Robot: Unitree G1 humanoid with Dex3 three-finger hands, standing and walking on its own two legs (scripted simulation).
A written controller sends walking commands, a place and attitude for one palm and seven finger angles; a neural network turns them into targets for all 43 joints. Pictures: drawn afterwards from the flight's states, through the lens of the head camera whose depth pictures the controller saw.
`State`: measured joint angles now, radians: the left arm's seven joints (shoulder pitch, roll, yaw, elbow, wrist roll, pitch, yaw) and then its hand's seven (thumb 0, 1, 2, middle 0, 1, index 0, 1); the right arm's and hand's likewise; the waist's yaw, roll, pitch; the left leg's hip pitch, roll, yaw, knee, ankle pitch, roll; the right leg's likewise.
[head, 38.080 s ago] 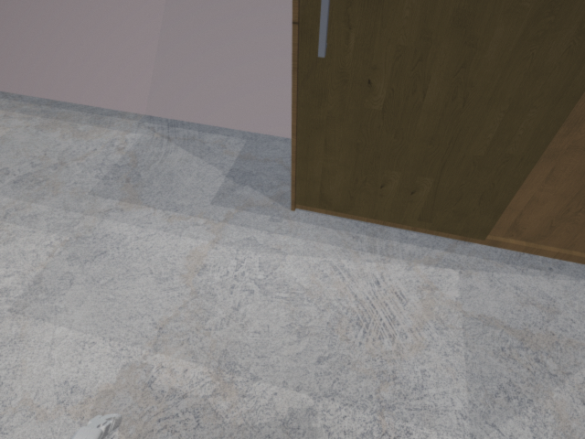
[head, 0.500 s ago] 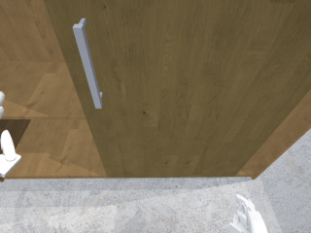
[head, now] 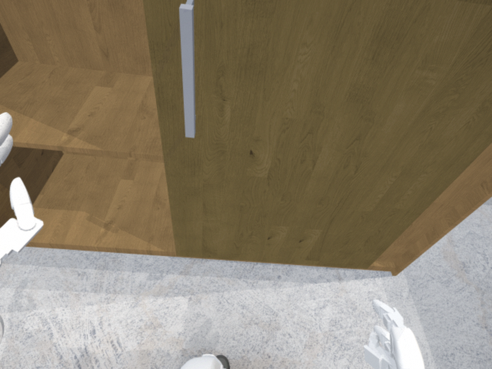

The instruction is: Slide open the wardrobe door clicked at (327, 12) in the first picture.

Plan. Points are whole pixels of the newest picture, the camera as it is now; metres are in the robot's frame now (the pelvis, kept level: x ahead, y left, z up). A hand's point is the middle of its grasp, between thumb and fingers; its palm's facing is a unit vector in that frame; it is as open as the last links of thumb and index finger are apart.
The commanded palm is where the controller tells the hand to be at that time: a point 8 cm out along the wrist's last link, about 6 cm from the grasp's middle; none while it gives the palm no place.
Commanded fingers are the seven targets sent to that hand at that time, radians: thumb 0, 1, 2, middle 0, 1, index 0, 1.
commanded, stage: step back with the hand held close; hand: left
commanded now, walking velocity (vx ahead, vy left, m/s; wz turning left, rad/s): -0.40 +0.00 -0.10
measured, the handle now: (190, 76) +0.61 +0.17 +0.15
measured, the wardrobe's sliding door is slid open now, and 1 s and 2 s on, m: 0.67 0.67 0.67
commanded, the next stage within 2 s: stop stepping back and stand still in 0.04 s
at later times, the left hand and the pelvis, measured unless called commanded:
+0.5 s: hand out of the picture +0.17 +0.31 +0.18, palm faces +0.28 -0.92 -0.28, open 7.4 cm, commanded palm +0.08 +0.35 +0.19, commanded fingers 0.00 0.90 0.90 -0.20 -0.30 -0.20 -0.30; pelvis -0.11 +0.08 +0.00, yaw -10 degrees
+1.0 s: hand out of the picture +0.10 +0.37 +0.15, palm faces +0.33 -0.92 -0.22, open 7.4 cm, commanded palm +0.03 +0.43 +0.19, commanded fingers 0.00 0.90 0.90 -0.20 -0.30 -0.20 -0.30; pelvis -0.15 +0.15 -0.01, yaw -7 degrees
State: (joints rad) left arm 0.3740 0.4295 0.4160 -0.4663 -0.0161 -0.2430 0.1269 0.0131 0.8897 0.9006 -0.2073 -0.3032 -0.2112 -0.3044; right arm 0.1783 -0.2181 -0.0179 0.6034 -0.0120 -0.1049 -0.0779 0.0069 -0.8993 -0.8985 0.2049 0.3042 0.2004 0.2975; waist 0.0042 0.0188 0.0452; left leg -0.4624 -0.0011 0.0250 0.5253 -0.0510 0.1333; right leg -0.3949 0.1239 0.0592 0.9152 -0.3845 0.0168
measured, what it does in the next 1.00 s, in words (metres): steps to the left: right foot, then left foot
